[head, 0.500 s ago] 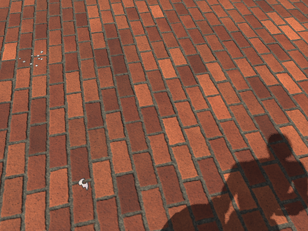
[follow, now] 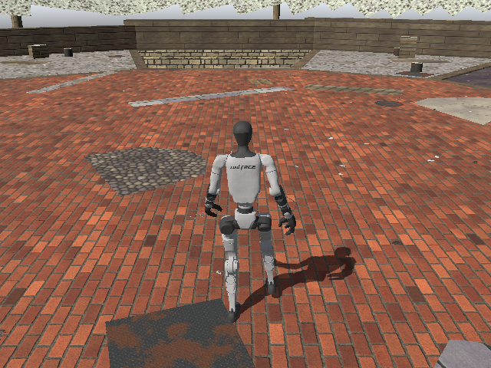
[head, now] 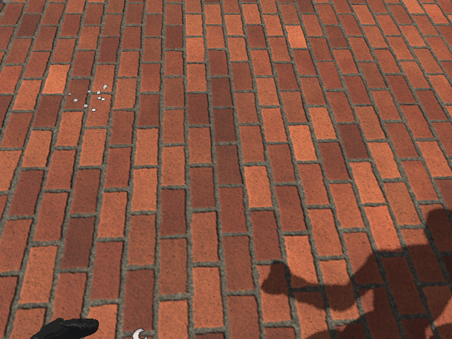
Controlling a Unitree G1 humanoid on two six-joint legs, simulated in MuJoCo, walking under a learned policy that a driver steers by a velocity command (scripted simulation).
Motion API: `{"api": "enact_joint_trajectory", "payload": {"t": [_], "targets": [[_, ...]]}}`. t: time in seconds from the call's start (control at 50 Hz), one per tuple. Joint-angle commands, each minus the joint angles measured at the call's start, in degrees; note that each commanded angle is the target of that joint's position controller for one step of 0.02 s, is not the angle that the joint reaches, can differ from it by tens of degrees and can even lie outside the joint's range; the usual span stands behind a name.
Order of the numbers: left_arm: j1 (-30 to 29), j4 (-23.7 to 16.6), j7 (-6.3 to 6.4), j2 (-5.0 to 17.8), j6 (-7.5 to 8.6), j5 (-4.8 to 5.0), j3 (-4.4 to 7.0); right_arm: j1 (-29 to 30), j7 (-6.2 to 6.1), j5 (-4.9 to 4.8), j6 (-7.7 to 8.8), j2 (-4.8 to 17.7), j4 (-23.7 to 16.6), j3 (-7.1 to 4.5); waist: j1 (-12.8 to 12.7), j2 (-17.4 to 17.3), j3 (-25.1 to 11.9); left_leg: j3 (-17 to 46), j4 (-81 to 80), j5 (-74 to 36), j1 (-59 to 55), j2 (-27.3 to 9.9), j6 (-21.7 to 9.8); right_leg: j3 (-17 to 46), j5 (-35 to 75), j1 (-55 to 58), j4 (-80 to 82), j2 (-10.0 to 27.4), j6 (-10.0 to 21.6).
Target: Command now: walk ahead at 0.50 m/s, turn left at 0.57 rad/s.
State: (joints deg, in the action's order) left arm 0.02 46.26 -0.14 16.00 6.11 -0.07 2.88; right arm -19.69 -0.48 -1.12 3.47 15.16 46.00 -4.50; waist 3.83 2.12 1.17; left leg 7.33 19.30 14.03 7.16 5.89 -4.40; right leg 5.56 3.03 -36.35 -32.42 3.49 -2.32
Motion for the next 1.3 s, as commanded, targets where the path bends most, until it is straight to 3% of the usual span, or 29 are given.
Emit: {"api": "enact_joint_trajectory", "payload": {"t": [0.02,0.08,0.12,0.14,0.16,0.18,0.2,0.24,0.32,0.54,0.58,0.62,0.64,0.66,0.68,0.7,0.74,0.84,0.96,1.06,1.12,1.14,1.16,1.18,1.2,1.22,1.24,1.26,1.3], "targets": [[-5.22,-5.28,-0.44,5.04,1.18,0.48,1.04,-1.79,-0.56,-0.39,0.27,8.91,-2.41,-2.36,-0.25,-7.70,-0.79,11.18,-3.00,-8.51,3.14,-13.29,-6.91,-1.15,1.97,7.60,4.60,-2.76,0.56],[-1.98,-5.00,-0.92,7.20,2.21,0.62,1.89,-1.00,-1.11,-0.02,-0.47,8.96,-3.09,-2.50,-2.52,-9.56,-1.61,15.39,2.64,-11.34,-0.66,-14.65,-6.01,-1.21,-5.35,11.86,6.55,-3.02,2.45],[10.15,-2.60,-0.48,10.38,2.83,-0.55,3.43,0.67,-0.82,0.46,-0.56,5.45,-4.86,-1.10,-8.53,-7.54,-10.09,12.16,17.80,-13.94,4.18,-9.39,-3.05,1.56,-6.38,31.27,6.99,1.78,6.65],[18.76,-1.81,0.03,15.06,2.49,-1.46,4.70,-4.25,-0.74,0.13,-0.20,2.19,-6.24,-0.10,-8.84,3.82,-19.26,4.81,36.99,-0.24,20.40,-2.23,1.21,19.42,-11.97,52.62,7.35,14.44,13.50],[20.99,-0.08,-0.47,14.55,1.63,-0.18,4.77,-8.69,-0.71,-0.96,0.23,2.94,-7.11,0.41,-7.13,17.96,-22.13,2.27,49.97,21.13,34.52,-1.57,2.60,39.77,-24.54,59.46,13.28,21.87,18.62],[17.90,-1.67,-0.49,8.96,1.31,0.55,3.34,-5.74,-0.76,-1.40,0.03,8.66,-6.07,-0.85,-8.17,9.40,-14.39,3.78,55.49,17.33,39.05,-5.39,2.90,35.03,-31.81,53.40,14.96,19.92,16.25],[15.04,-2.40,-0.29,6.64,0.75,0.37,2.65,-0.62,-0.79,-0.85,-0.35,10.01,-6.92,-1.28,-8.50,4.25,-8.38,1.56,55.91,12.35,39.09,-7.57,3.07,25.66,-28.45,45.70,15.50,17.53,13.65],[11.24,-1.97,-0.34,4.60,0.38,-0.54,1.78,3.03,-0.56,0.15,-0.68,8.13,-8.16,-1.40,-6.17,2.49,-2.04,0.64,50.79,6.30,35.03,-10.94,3.00,14.87,-17.29,33.32,18.65,12.91,12.39],[12.47,0.40,-0.83,5.97,1.32,-0.26,2.23,3.15,-0.11,-0.13,-1.18,3.75,-9.16,-0.37,-4.43,2.83,-0.76,-0.68,42.80,2.67,32.01,-11.98,3.17,5.73,-7.37,28.25,23.33,10.94,14.48],[20.21,5.17,-0.50,10.69,-1.31,1.94,2.86,19.91,2.39,-0.24,0.61,3.39,-14.73,1.04,-8.27,2.80,2.16,-7.93,13.59,-9.41,27.46,-9.53,1.89,-3.51,2.83,36.65,21.46,11.88,11.95],[19.40,5.58,-0.26,11.76,-1.99,2.20,3.03,16.53,2.49,0.11,0.69,5.27,-14.23,0.15,-4.98,3.72,0.06,-9.53,10.45,-7.02,20.39,-7.37,-0.07,-4.73,14.20,38.19,15.86,12.06,10.61],[18.85,5.21,0.10,9.73,-2.15,1.67,2.05,0.78,1.72,0.69,0.41,10.13,-9.43,-2.53,2.88,1.57,-10.03,-8.83,9.29,-10.69,-4.57,-7.32,-3.41,-9.51,19.50,29.78,-3.68,7.38,7.21],[22.09,2.89,-0.23,4.39,-1.25,0.06,0.11,-7.09,0.92,1.96,0.00,16.35,-8.58,-3.85,3.42,-10.18,-19.20,13.54,9.89,-8.97,-26.98,-22.94,-10.96,-11.49,-2.93,8.77,-26.40,1.02,3.50],[23.15,3.47,-0.58,3.41,0.03,0.43,-0.50,-8.04,1.09,0.92,-0.08,15.20,-7.95,-3.34,2.52,-16.83,-24.98,33.75,0.34,-2.87,-31.36,-29.71,-16.24,-4.19,-35.78,-2.26,-38.83,-4.58,2.68],[19.21,2.53,-0.98,8.65,0.72,2.24,1.08,-4.97,1.36,0.88,0.12,11.42,-8.25,-1.97,2.70,-12.01,-17.42,28.06,-0.95,0.69,-25.73,-27.63,-13.64,-1.02,-34.31,-8.24,-43.34,-0.89,3.56],[15.15,1.29,-1.06,8.65,0.93,2.81,1.03,-1.19,1.39,0.82,0.29,9.38,-8.62,-1.28,1.45,-9.89,-10.78,19.59,-1.79,-1.32,-17.81,-24.96,-11.61,-2.40,-29.46,-9.15,-41.95,1.63,4.22],[14.70,2.03,-0.68,7.45,-0.26,1.50,1.35,4.93,1.74,1.33,0.93,5.80,-8.78,-0.26,-2.46,-6.73,-4.19,9.10,-6.35,-6.98,-4.13,-20.87,-9.15,-2.26,-22.06,-3.59,-35.19,5.18,3.76],[14.21,1.77,-0.12,4.10,-3.16,1.62,1.19,5.69,1.27,2.23,3.13,6.61,-5.90,-1.01,-4.89,-5.84,-0.28,-2.13,-12.42,-14.52,2.79,-20.13,-8.84,0.72,-12.08,-2.77,-28.28,4.74,1.65],[4.80,-1.56,-1.69,2.19,-2.60,0.98,0.54,3.36,-0.02,1.73,3.08,8.25,-3.14,-1.48,-1.68,-4.56,2.57,-12.40,-13.88,-16.15,-0.54,-18.95,-5.54,-2.70,4.08,-2.14,-9.81,2.38,2.32],[-1.39,-6.03,-3.29,2.27,-2.61,1.06,0.26,-0.22,-0.51,0.56,1.23,9.59,-0.31,-2.24,0.29,-4.49,4.34,-15.19,-9.02,-22.78,-11.81,-22.19,-4.14,-5.87,-3.18,-5.57,-3.26,1.26,5.03],[2.68,-7.07,-3.93,4.77,-2.84,1.21,1.59,1.23,-1.31,0.31,-0.30,11.76,-0.61,-2.80,-3.20,-7.61,-0.34,-17.60,2.58,-49.93,-14.65,-22.24,-1.98,-11.19,-12.51,3.48,-3.17,-3.64,8.15],[9.52,-5.73,-3.78,6.93,-2.92,1.39,2.88,2.03,-1.61,0.29,-0.91,12.15,-0.87,-2.77,-7.15,-7.60,-4.29,-18.94,12.21,-56.19,-12.97,-20.87,-0.68,-12.54,-12.76,12.70,-1.71,-6.32,9.76],[18.84,-3.59,-2.99,10.69,-3.08,1.47,4.85,2.12,-1.98,0.33,-0.97,11.75,-1.37,-2.37,-11.75,-5.69,-9.41,-20.05,25.68,-50.69,-4.86,-18.43,1.61,-9.89,-9.45,28.25,1.04,-7.03,12.21],[24.88,-2.88,-1.76,17.66,-3.47,1.42,6.75,-2.21,-1.49,2.13,0.17,6.11,-3.95,-0.48,-10.29,7.18,-16.36,-19.34,47.77,-15.87,18.73,-12.00,5.44,15.24,-9.77,51.09,1.06,7.71,20.78],[24.36,-4.21,-1.93,17.57,-2.93,1.57,6.05,-2.00,-0.53,1.67,2.63,3.55,-5.08,1.05,-8.67,9.94,-24.55,-6.62,60.42,20.44,32.86,-2.17,6.55,43.01,-17.56,61.10,12.09,16.37,28.53],[24.19,-4.22,-1.94,12.89,-2.65,1.03,4.74,4.94,0.43,-0.81,4.31,8.06,-6.29,-0.12,-11.58,4.57,-20.10,-0.91,62.37,17.20,39.58,-5.89,4.93,36.73,-18.94,59.41,14.58,14.66,24.65],[21.44,-4.35,-1.78,10.61,-2.34,1.19,4.17,7.88,0.62,-1.37,5.14,8.12,-7.25,0.08,-10.44,2.27,-13.06,-1.82,58.63,12.25,40.87,-8.46,3.64,28.45,-16.44,51.70,14.62,12.54,22.20],[17.15,-5.11,-1.76,8.36,-2.40,1.38,3.36,9.48,0.08,0.26,5.16,7.77,-6.71,-0.07,-7.89,-3.17,-7.26,-2.76,52.92,8.36,37.71,-10.90,3.25,21.29,-11.25,41.84,15.49,9.49,19.29],[12.50,-7.29,-1.29,6.81,-2.36,0.35,2.77,7.02,-0.19,1.46,3.98,8.59,-6.72,-0.84,-3.66,0.23,-4.60,-2.27,47.56,5.38,29.77,-12.82,4.68,17.05,-2.12,29.81,17.84,7.48,19.93]]}}
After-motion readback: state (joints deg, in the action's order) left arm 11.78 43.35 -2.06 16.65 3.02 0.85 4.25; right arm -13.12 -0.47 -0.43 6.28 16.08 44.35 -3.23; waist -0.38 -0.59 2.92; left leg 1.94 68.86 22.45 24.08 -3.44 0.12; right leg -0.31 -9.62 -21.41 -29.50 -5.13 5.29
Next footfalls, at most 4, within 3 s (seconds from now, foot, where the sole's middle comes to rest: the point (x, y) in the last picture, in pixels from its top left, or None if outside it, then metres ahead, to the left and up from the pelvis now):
0.12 right None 0.26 -0.14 -0.78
0.62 left None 0.47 0.17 -0.78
1.16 right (213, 234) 0.81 -0.01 -0.78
1.64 left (163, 166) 1.10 0.16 -0.78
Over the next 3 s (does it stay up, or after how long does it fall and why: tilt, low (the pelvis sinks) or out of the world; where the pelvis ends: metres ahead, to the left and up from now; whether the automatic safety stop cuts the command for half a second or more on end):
stays up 1.60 -0.11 0.00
